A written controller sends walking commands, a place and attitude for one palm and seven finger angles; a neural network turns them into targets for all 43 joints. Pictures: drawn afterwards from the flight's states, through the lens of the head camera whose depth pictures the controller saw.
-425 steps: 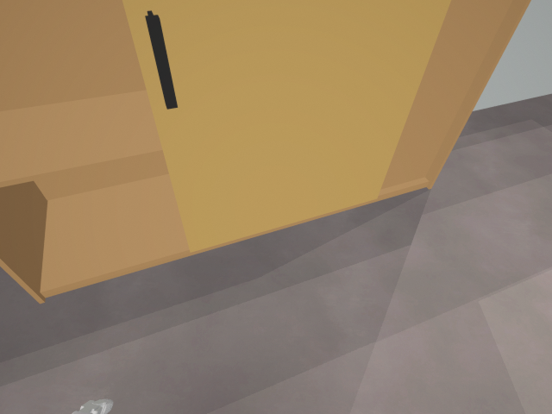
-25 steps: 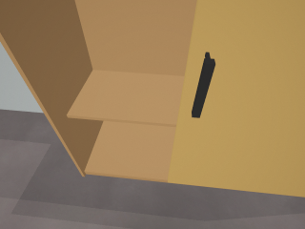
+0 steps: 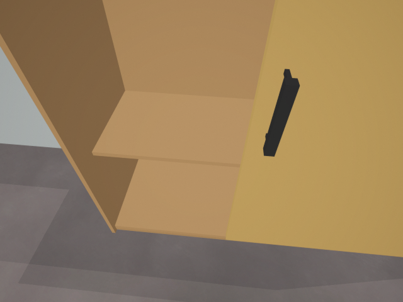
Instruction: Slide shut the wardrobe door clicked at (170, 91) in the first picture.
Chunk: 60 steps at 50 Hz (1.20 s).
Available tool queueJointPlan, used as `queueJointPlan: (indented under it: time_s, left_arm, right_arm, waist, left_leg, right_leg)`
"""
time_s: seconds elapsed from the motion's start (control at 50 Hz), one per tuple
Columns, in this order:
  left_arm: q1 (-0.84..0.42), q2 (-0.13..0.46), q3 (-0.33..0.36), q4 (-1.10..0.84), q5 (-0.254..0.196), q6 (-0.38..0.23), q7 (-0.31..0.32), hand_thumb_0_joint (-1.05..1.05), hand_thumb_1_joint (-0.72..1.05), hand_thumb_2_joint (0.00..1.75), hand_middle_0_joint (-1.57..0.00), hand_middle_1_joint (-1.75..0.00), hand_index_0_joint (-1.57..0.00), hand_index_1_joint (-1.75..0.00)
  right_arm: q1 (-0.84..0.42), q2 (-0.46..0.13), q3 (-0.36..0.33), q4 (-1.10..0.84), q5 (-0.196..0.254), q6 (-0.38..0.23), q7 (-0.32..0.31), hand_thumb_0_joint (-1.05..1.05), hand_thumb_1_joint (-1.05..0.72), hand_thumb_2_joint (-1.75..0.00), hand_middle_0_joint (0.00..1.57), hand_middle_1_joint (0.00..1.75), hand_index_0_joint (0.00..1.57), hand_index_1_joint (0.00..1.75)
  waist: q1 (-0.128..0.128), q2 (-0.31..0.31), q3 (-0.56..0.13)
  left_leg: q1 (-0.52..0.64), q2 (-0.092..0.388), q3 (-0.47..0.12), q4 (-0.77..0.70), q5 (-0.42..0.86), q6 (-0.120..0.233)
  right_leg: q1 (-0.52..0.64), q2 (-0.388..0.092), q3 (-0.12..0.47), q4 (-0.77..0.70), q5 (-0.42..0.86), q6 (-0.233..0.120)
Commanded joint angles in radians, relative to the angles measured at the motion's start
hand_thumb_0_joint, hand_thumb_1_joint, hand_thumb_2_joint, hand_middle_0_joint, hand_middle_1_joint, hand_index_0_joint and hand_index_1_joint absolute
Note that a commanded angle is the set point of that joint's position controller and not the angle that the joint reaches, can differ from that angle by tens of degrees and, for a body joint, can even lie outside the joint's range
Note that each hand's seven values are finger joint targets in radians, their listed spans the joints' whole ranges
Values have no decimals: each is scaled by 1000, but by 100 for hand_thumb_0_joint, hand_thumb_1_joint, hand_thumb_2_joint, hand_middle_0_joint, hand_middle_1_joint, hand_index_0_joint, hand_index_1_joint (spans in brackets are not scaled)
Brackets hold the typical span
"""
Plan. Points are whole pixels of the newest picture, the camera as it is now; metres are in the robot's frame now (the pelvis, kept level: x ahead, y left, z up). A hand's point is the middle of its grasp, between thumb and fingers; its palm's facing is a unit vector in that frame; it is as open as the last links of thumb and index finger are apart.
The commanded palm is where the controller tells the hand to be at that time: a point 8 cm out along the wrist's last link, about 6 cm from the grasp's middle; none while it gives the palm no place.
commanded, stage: come to a stop and stand still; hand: right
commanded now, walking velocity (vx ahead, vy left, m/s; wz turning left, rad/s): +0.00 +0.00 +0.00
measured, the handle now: (277, 115) +0.51 -0.15 +0.11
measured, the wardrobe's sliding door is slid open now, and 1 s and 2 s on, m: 0.57 0.57 0.57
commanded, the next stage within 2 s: look again from close up in 0.20 s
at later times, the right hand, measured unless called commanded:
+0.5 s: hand out of the picture -0.01 -0.15 -0.18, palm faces +0.07 +0.99 -0.14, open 7.3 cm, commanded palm none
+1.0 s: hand out of the picture -0.01 -0.15 -0.18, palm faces +0.08 +0.99 -0.14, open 7.3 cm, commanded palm none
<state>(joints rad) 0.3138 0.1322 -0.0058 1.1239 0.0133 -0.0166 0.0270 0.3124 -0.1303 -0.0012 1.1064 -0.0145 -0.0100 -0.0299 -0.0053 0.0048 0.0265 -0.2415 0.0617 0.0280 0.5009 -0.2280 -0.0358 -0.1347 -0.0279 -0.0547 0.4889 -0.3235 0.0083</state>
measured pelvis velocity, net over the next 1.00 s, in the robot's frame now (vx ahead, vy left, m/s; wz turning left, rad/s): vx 0.01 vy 0.00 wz -0.02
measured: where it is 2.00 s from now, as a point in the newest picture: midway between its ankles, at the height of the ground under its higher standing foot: outside the picture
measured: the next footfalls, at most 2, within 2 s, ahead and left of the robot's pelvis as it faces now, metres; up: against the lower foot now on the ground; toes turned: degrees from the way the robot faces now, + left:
none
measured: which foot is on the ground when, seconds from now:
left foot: down 0.00-1.00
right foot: down 0.00-1.00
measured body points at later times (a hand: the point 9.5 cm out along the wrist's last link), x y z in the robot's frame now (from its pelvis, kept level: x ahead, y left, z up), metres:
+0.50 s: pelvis +0.01 +0.00 +0.00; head +0.01 -0.01 +0.45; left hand -0.01 +0.21 -0.16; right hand -0.01 -0.21 -0.16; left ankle +0.03 +0.14 -0.74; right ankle -0.04 -0.12 -0.74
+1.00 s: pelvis +0.01 +0.00 +0.00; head +0.02 +0.00 +0.45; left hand +0.00 +0.21 -0.16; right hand -0.01 -0.20 -0.16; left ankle +0.03 +0.14 -0.74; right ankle -0.04 -0.12 -0.74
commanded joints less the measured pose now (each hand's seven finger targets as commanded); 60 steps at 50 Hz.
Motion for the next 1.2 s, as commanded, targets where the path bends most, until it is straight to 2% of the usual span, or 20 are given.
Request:
queueJointPlan:
  time_s: [0.0,0.06,0.12,0.16,0.28,0.46,0.52,0.64,0.68,0.74,0.98,1.1,1.12,1.14,1.16,1.18]
  left_arm:
    - [69,79,19,-16,-6,-10,4,0,90,90,-20,-30,-20,-30]
    - [74,75,18,-12,-5,-10,4,0,90,90,-20,-30,-20,-30]
    - [75,74,17,-9,-5,-9,4,0,90,90,-20,-30,-20,-30]
    - [78,74,17,-9,-4,-12,5,0,90,90,-20,-30,-20,-30]
    - [78,72,17,-8,-6,-11,6,0,90,90,-20,-30,-20,-30]
    - [88,71,16,-4,-4,-18,9,0,90,90,-20,-30,-20,-30]
    - [87,66,17,-3,-5,-17,10,0,90,90,-20,-30,-20,-30]
    - [92,62,16,-1,-4,-17,10,0,90,90,-20,-30,-20,-30]
    - [97,64,17,0,-5,-18,11,0,90,90,-20,-30,-20,-30]
    - [94,63,16,2,-4,-18,12,0,90,90,-20,-30,-20,-30]
    - [98,57,15,2,-5,-14,12,0,90,90,-20,-30,-20,-30]
    - [102,58,16,2,-4,-16,13,0,90,90,-20,-30,-20,-30]
    - [104,55,15,3,-4,-17,13,0,90,90,-20,-30,-20,-30]
    - [-35,122,29,-79,-13,-23,6,0,90,90,-20,-30,-20,-30]
    - [-22,295,30,-435,-50,-190,38,0,90,90,-20,-30,-20,-30]
    - [-138,195,4,-367,-63,-281,76,0,90,90,-20,-30,-20,-30]
  right_arm:
    - [58,-93,-18,-34,-1,-15,-7,0,-90,-90,20,30,20,30]
    - [63,-90,-18,-31,0,-15,-7,0,-90,-90,20,30,20,30]
    - [65,-88,-18,-30,-1,-14,-7,0,-90,-90,20,30,20,30]
    - [66,-84,-20,-31,-1,-14,-7,0,-90,-90,20,30,20,30]
    - [76,-82,-18,-25,-1,-14,-7,0,-90,-90,20,30,20,30]
    - [81,-69,-20,-22,-1,-13,-8,0,-90,-90,20,30,20,30]
    - [81,-68,-19,-19,-2,-14,-8,0,-90,-90,20,30,20,30]
    - [84,-67,-20,-17,-2,-14,-8,0,-90,-90,20,30,20,30]
    - [84,-68,-21,-16,-2,-14,-8,0,-90,-90,20,30,20,30]
    - [84,-63,-21,-14,-1,-13,-9,0,-90,-90,20,30,20,30]
    - [89,-65,-20,-12,-3,-14,-8,0,-90,-90,20,30,20,30]
    - [90,-64,-22,-11,-2,-16,-8,0,-90,-90,20,30,20,30]
    - [92,-65,-22,-12,-2,-16,-8,0,-90,-90,20,30,20,30]
    - [129,-134,-24,32,-5,-31,-51,0,-90,-90,20,30,20,30]
    - [-634,-268,-13,-1592,203,-238,-36,0,-88,-89,20,32,20,32]
    - [-509,-357,-128,-1555,154,-210,-101,0,-85,-88,20,33,20,33]
  waist:
    - [5,29,63]
    - [5,5,57]
    - [4,17,69]
    - [2,-10,65]
    - [-2,6,71]
    - [-4,-21,60]
    - [-4,2,75]
    - [-4,-12,66]
    - [-4,4,57]
    - [-4,-20,71]
    - [-5,13,80]
    - [-3,-3,63]
    - [-4,-4,57]
    - [-29,-9,86]
    - [96,-264,-430]
    - [52,-318,-340]
  left_leg:
    - [42,53,-67,-95,111,61]
    - [44,51,-62,-97,105,62]
    - [44,50,-58,-103,95,62]
    - [52,45,-52,-96,99,62]
    - [60,44,-47,-102,106,62]
    - [74,41,-32,-80,142,60]
    - [71,44,-32,-82,156,60]
    - [77,44,-32,-82,156,63]
    - [87,41,-29,-76,177,63]
    - [73,41,-28,-75,167,61]
    - [77,42,-31,-92,146,66]
    - [82,43,-32,-86,177,68]
    - [88,45,-30,-82,189,68]
    - [49,103,-84,-48,612,59]
    - [171,0,-10,38,420,64]
    - [71,-56,0,85,174,69]
  right_leg:
    - [-111,-56,56,-107,106,-34]
    - [-105,-58,56,-112,115,-32]
    - [-110,-58,58,-114,112,-32]
    - [-112,-63,65,-121,124,-33]
    - [-113,-64,67,-120,123,-34]
    - [-104,-71,74,-131,171,-37]
    - [-107,-68,71,-128,173,-36]
    - [-101,-68,71,-130,179,-37]
    - [-92,-72,70,-126,200,-39]
    - [-90,-72,69,-131,202,-37]
    - [-103,-66,67,-126,161,-36]
    - [-91,-67,64,-118,188,-35]
    - [-87,-67,66,-119,201,-35]
    - [-145,-73,19,76,341,5]
    - [101,8,32,-58,454,-23]
    - [102,-9,-3,-52,428,-28]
